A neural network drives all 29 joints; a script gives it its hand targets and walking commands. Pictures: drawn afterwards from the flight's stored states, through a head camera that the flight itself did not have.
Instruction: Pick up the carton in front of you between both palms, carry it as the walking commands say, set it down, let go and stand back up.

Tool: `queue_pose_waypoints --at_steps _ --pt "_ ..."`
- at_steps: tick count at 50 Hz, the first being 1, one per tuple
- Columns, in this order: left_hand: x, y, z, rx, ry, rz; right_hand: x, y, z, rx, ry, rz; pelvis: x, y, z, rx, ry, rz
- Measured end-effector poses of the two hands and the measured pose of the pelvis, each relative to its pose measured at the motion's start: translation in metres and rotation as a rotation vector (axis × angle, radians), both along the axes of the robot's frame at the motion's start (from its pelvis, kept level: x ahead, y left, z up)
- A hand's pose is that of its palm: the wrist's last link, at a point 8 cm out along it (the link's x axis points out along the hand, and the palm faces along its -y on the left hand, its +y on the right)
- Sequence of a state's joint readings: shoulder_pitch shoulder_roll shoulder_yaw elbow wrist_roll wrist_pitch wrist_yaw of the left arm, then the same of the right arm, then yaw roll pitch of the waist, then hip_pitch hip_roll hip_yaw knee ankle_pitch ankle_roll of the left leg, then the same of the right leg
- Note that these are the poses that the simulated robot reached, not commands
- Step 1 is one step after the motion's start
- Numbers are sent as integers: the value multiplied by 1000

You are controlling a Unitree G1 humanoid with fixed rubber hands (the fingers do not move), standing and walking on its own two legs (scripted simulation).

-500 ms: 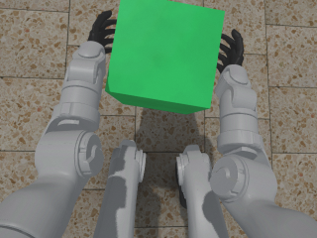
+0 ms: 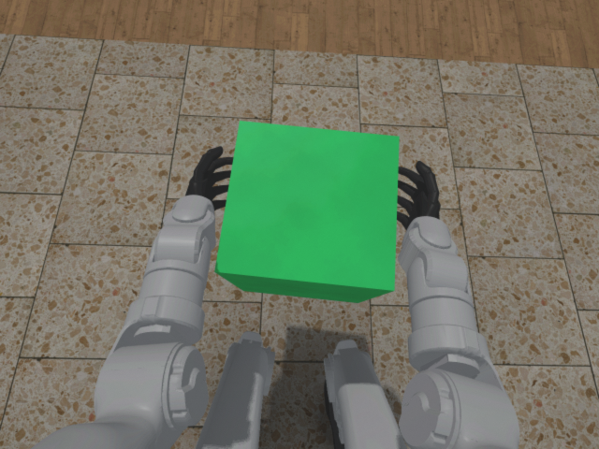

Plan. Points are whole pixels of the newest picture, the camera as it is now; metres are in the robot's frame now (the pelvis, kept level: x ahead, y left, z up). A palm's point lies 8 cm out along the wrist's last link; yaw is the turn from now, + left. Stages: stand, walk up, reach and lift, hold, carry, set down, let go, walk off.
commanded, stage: reach and lift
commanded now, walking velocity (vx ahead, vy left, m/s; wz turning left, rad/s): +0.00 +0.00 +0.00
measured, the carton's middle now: (308, 226) +0.43 +0.01 -0.12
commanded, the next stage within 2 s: hold in 1.82 s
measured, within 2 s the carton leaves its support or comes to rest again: neither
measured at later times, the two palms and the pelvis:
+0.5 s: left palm (170, 186) +0.38 +0.15 +0.11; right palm (492, 201) +0.38 -0.15 +0.12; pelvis +0.05 -0.01 +0.13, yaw +1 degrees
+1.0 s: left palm (131, 176) +0.34 +0.15 +0.20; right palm (579, 186) +0.36 -0.15 +0.20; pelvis +0.06 -0.01 +0.18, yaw +1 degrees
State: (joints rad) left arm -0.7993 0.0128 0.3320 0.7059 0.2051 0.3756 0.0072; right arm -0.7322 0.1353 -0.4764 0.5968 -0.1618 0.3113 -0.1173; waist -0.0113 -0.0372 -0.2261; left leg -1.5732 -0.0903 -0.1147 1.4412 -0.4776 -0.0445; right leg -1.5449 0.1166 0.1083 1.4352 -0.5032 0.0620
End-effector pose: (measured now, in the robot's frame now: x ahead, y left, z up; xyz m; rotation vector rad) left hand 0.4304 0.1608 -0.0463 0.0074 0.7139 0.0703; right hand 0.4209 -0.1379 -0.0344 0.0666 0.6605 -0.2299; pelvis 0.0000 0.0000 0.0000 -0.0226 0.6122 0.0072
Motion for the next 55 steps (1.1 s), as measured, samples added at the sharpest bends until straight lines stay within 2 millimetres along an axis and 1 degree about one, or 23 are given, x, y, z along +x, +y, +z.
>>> queue_pose_waypoints --at_steps 8,20,26,31,38,42,45,49,55 --pt "-17 -3 51 0 0 17 -13 -3 51 0 1 14 15 -2 46 10 -82 -2" --pt "-42 -6 122 1 -4 40 -31 -6 122 -4 -3 37 41 -5 110 18 -237 3" --pt "-53 -8 158 1 -6 51 -40 -8 157 -8 -5 51 54 -5 138 22 -334 8" --pt "-63 -10 187 6 -11 63 -45 -10 186 -21 -9 76 63 -5 157 25 -422 8" --pt "-76 -14 227 18 -31 71 -53 -14 225 -34 -28 102 69 -5 174 28 -552 6" --pt "-81 -15 241 38 -26 59 -59 -15 238 -47 -21 114 68 -6 178 28 -614 4" --pt "-84 -14 244 43 -8 57 -62 -14 240 -55 -2 122 64 -6 179 29 -644 4" --pt "-88 -14 243 41 9 62 -65 -13 239 -55 16 123 57 -7 178 29 -663 5" --pt "-88 -13 246 36 -3 64 -65 -12 242 -52 4 117 50 -6 176 29 -671 7"
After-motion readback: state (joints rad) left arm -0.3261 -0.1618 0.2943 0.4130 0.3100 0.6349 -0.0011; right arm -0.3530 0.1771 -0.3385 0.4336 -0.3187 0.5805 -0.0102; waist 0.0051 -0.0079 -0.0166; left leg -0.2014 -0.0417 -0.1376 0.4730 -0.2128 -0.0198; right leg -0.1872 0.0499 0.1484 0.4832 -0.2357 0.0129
